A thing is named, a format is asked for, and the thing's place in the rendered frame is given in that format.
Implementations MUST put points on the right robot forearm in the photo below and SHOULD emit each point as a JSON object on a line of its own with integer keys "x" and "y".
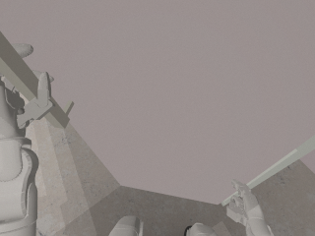
{"x": 258, "y": 227}

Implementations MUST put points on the fridge door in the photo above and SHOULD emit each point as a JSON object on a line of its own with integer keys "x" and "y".
{"x": 177, "y": 97}

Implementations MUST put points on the robot left thigh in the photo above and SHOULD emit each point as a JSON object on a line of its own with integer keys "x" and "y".
{"x": 128, "y": 226}

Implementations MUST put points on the robot left hand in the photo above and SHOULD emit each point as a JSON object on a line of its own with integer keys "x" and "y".
{"x": 13, "y": 124}

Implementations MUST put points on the robot right thigh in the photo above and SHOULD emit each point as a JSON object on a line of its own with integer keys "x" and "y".
{"x": 201, "y": 230}

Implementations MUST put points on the left robot forearm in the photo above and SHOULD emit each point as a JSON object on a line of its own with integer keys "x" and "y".
{"x": 18, "y": 192}

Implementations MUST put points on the handle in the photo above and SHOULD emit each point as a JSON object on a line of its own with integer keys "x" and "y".
{"x": 19, "y": 74}

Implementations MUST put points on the robot right hand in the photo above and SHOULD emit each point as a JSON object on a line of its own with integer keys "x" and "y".
{"x": 245, "y": 209}

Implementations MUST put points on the robot thigh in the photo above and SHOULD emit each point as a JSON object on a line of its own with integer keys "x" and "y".
{"x": 201, "y": 230}
{"x": 128, "y": 226}

